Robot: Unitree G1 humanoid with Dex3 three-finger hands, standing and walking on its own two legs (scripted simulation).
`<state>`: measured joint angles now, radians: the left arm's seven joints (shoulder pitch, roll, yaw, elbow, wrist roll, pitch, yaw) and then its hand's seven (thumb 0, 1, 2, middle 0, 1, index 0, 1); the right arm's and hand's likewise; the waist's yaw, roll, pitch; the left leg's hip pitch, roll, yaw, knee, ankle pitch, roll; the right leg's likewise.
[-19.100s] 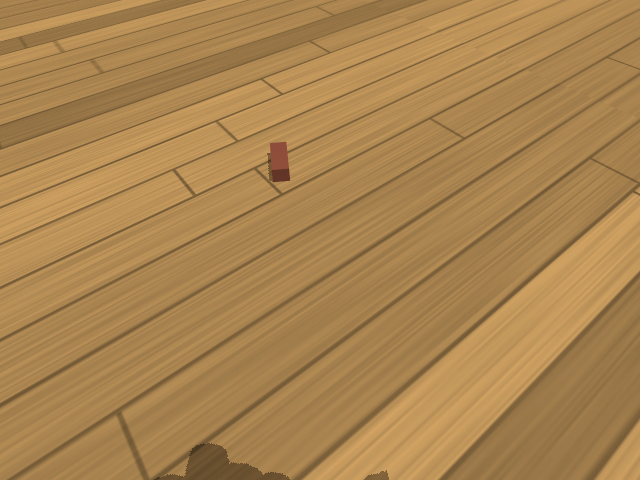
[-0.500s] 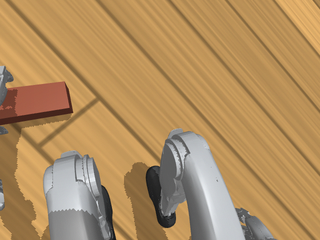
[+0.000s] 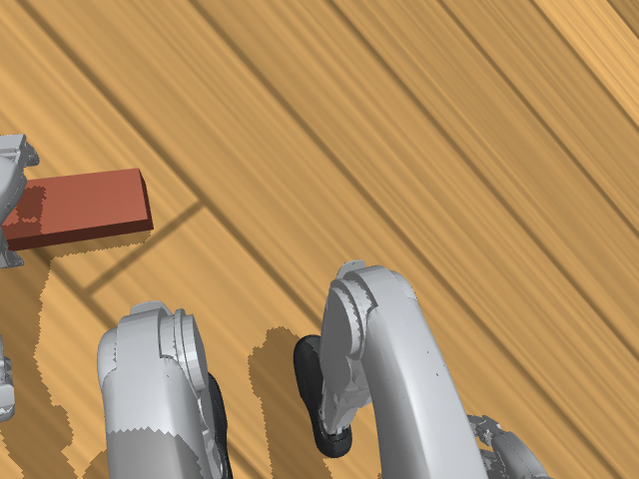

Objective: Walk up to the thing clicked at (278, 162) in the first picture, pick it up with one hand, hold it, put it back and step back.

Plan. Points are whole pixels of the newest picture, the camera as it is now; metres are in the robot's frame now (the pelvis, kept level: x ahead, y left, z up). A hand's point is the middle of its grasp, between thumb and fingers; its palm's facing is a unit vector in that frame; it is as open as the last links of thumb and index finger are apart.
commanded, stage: rise first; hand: left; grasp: from above
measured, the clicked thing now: (73, 209) +0.48 +0.28 -0.30
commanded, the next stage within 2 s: approach in 0.22 s
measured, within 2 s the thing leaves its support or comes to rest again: neither
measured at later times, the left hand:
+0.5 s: hand (6, 208) +0.45 +0.31 -0.17, palm faces -0.44 -0.04 -0.90, open 13.8 cm
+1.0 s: hand (21, 206) +0.46 +0.30 -0.19, palm faces -0.48 -0.09 -0.87, open 14.1 cm
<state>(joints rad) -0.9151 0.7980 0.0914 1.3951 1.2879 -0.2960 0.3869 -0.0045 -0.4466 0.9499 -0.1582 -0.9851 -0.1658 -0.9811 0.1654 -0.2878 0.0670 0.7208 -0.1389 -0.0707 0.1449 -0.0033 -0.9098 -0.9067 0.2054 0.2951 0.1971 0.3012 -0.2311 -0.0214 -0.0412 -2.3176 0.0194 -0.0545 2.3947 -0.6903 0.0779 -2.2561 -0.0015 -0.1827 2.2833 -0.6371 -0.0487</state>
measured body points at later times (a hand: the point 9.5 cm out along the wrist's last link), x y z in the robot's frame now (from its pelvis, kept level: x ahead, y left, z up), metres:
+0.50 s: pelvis +0.00 +0.00 +0.00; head +0.24 +0.08 +0.37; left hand +0.47 +0.31 -0.12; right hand +0.05 -0.28 -0.10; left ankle +0.08 +0.10 -0.30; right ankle +0.11 -0.10 -0.30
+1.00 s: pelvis +0.00 -0.01 -0.01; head +0.26 +0.05 +0.36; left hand +0.48 +0.30 -0.14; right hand +0.01 -0.28 -0.10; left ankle +0.08 +0.10 -0.30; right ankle +0.11 -0.10 -0.30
